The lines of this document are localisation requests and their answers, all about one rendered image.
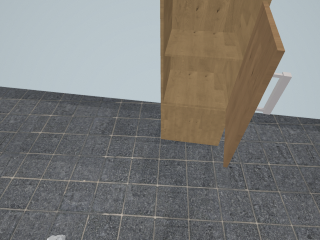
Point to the handle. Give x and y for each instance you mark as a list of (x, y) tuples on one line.
[(284, 79)]

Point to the cupboard door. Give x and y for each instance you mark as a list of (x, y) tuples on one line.
[(262, 57)]

